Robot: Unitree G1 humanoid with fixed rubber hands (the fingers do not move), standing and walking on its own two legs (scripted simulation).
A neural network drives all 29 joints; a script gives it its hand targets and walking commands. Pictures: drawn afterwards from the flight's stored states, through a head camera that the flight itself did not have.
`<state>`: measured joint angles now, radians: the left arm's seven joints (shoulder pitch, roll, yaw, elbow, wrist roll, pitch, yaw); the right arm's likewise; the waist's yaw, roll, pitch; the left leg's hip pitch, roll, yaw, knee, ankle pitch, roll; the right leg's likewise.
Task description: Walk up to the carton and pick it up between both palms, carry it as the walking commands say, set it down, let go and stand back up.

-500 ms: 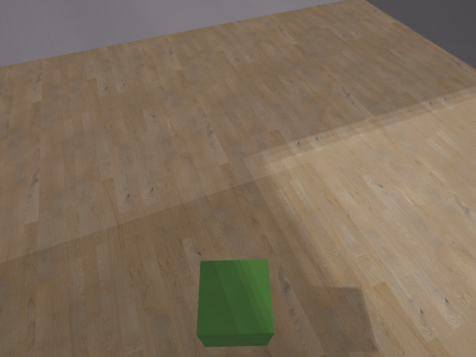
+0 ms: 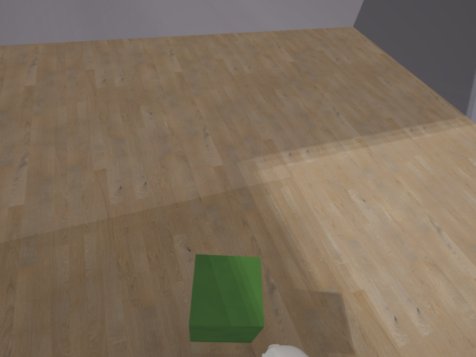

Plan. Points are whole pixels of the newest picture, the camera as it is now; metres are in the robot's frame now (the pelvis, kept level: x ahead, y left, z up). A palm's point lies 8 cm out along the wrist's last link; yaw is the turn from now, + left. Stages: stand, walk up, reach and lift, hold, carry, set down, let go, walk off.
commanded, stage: walk up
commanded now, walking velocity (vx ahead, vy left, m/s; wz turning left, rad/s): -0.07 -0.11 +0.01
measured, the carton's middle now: (224, 300) +0.40 -0.02 -0.63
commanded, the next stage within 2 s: stand in 1.10 s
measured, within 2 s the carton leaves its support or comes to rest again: neither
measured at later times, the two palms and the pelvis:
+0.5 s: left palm out of the picture -0.01 +0.21 -0.11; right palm out of the picture -0.04 -0.28 -0.13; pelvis -0.05 -0.04 +0.01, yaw -1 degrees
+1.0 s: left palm out of the picture -0.05 +0.20 -0.13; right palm out of the picture -0.08 -0.26 -0.13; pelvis -0.07 -0.03 +0.01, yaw -1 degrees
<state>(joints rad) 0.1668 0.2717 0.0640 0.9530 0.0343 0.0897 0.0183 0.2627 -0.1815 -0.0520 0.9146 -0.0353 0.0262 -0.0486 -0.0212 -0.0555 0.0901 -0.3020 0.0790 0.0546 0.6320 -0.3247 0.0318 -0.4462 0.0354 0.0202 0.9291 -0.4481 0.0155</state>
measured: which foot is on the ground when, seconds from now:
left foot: down 0.00-0.44, up 0.46-0.66, down 0.68-1.00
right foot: up 0.00-0.40, down 0.42-1.00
